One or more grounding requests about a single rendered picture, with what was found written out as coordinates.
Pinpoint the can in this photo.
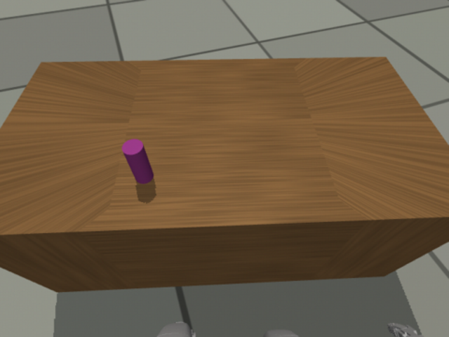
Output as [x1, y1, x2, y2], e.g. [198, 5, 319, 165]
[122, 139, 154, 184]

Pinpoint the right robot hand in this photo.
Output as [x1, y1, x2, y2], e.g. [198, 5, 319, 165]
[387, 323, 424, 337]

